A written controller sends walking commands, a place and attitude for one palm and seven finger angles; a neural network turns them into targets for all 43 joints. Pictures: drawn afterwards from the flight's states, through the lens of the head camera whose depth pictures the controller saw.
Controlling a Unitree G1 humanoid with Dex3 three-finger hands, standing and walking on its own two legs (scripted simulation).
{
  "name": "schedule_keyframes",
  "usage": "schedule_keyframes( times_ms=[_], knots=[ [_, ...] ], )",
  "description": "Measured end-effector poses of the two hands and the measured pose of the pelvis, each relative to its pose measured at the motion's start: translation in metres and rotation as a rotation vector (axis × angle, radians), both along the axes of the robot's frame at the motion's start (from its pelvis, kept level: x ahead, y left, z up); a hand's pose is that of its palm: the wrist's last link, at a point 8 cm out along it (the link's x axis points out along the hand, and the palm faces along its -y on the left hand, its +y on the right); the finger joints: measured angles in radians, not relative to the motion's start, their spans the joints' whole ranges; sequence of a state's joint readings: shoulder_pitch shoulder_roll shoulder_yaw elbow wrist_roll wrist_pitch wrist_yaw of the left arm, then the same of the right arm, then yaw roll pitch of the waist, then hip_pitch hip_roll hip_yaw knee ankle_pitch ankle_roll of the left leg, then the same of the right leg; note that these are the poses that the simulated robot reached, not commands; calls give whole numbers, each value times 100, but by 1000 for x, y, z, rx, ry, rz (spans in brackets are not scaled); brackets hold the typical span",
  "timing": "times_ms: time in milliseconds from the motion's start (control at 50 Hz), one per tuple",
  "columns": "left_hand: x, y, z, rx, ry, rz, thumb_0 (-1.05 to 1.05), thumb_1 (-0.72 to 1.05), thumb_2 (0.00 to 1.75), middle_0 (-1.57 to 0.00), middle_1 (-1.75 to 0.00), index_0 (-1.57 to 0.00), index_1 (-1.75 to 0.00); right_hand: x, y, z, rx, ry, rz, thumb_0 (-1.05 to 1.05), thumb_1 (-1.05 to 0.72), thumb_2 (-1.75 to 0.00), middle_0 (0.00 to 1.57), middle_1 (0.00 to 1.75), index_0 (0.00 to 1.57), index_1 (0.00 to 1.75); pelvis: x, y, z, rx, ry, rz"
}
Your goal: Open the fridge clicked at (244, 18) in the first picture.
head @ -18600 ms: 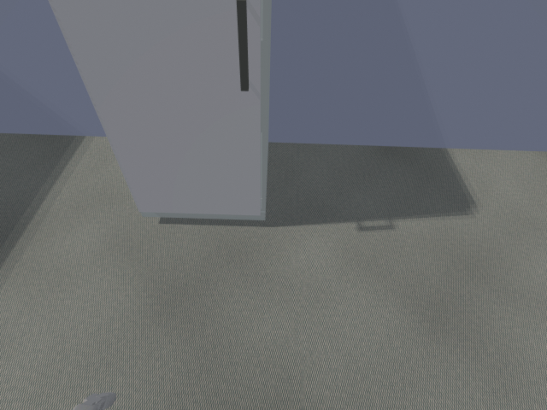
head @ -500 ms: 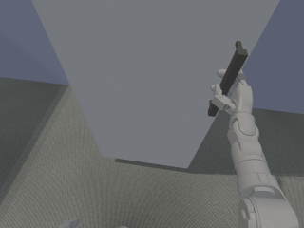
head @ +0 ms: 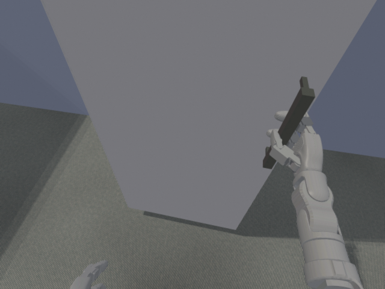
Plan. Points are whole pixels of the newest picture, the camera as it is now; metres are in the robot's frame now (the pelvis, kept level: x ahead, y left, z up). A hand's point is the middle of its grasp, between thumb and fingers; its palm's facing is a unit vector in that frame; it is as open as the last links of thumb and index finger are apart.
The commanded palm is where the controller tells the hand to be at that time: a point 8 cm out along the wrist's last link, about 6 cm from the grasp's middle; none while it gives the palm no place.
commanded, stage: walk backward, drawing the door open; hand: right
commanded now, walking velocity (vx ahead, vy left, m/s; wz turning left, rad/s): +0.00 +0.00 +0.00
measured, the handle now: (283, 128) +0.45 -0.14 +0.10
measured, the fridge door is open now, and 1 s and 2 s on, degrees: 3 38 65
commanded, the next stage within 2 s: stop walking and hold the door back in 1.60 s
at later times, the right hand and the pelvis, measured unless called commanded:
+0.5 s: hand (257, 211) +0.25 -0.07 +0.10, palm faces -0.01 +0.99 -0.15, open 6.2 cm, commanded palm +0.22 -0.12 +0.10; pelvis -0.03 +0.02 +0.01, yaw -4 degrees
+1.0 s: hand out of the picture +0.13 +0.02 +0.10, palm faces +0.15 +0.97 -0.16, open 6.8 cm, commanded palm +0.09 -0.02 +0.10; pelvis -0.14 +0.16 -0.01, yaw -16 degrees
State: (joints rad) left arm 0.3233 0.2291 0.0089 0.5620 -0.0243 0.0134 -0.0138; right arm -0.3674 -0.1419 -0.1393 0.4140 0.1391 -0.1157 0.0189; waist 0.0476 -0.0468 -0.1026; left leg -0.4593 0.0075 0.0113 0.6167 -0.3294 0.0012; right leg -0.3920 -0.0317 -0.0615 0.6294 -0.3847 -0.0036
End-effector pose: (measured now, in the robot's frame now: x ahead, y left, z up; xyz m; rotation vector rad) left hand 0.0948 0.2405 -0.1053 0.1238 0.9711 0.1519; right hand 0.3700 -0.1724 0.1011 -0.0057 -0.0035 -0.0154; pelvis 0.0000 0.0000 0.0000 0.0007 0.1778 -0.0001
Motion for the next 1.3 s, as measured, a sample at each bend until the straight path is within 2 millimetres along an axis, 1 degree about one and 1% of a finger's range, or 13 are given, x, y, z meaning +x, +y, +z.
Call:
schedule_keyframes(
  times_ms=[120, 160, 300, 400, 520, 660, 760, 860, 980, 1040, 1140, 1220, 1300],
  knots=[
    [25, -4, 7, -13, -56, -18, 1, 91, 90, -20, -30, -20, -30, -46, 7, 0, 5, -14, 35, 0, -72, -75, 27, 133, 26, 131, 10, 0, 3, -1, -33, 4],
    [37, -6, 9, 9, -71, -32, 1, 91, 90, -20, -30, -20, -30, -58, 11, 2, -56, -29, 56, 0, -69, -75, 29, 134, 27, 132, 9, 0, 3, 3, -58, -17],
    [75, -19, 23, 50, -128, -92, 1, 91, 90, -20, -30, -20, -30, -93, 22, 5, -128, -21, 72, -1, -63, -74, 37, 136, 35, 137, -3, -1, 10, -6, -115, -56],
    [85, -30, 35, 2, -212, -128, 1, 91, 90, -20, -30, -20, -30, -116, 32, 7, -141, -3, 57, -1, -63, -74, 37, 134, 36, 138, -15, 7, 12, -13, -134, -54],
    [67, -27, 36, -36, -228, -151, 1, 91, 90, -20, -30, -21, -30, -145, 48, 8, -143, 9, 20, -1, -64, -72, 35, 134, 34, 138, -39, 25, 12, -17, -141, -76],
    [15, 8, 24, -10, -185, -119, 1, 91, 90, -20, -30, -21, -30, -184, 72, 7, -144, 9, 2, -2, -66, -70, 30, 133, 29, 136, -72, 51, 9, -34, -153, -101],
    [-24, 43, 7, -8, -129, -100, 1, 91, 90, -20, -30, -21, -30, -212, 92, 7, -152, 8, -37, -2, -67, -70, 29, 132, 27, 135, -95, 81, 5, -47, -161, -125],
    [-52, 77, -7, 7, -72, -116, 1, 91, 90, -20, -30, -20, -30, -239, 116, 7, -154, 7, -93, -3, -66, -71, 29, 132, 26, 135, -116, 112, 2, -64, -180, -181],
    [-69, 106, -7, 43, -109, -189, 1, 91, 90, -20, -30, -20, -30, -269, 143, 4, -156, -21, -130, -3, -67, -73, 27, 130, 23, 130, -137, 148, -4, -33, -205, -256],
    [-72, 119, -6, 31, -102, -254, 1, 91, 90, -20, -30, -20, -30, -281, 156, 2, -170, -40, -149, -4, -68, -74, 26, 129, 19, 126, -150, 178, -4, -35, -219, -343],
    [-58, 146, -3, 21, -37, -442, 1, 91, 90, -20, -30, -21, -30, -305, 185, 5, -165, -4, -209, -3, -67, -76, 26, 126, 21, 128, -153, 232, 6, 19, -179, -472],
    [-22, 171, -13, -2, -79, -543, 1, 90, 90, -20, -30, -21, -30, -323, 213, 1, -184, -47, -300, -4, -64, -80, 30, 129, 21, 126, -144, 285, -9, -13, -140, -543],
    [16, 189, -12, 15, -129, -580, 1, 91, 90, -20, -30, -21, -30, -339, 239, 2, -180, -27, -377, -4, -62, -82, 31, 128, 22, 127, -138, 316, -6, -48, -175, -630]
  ],
)
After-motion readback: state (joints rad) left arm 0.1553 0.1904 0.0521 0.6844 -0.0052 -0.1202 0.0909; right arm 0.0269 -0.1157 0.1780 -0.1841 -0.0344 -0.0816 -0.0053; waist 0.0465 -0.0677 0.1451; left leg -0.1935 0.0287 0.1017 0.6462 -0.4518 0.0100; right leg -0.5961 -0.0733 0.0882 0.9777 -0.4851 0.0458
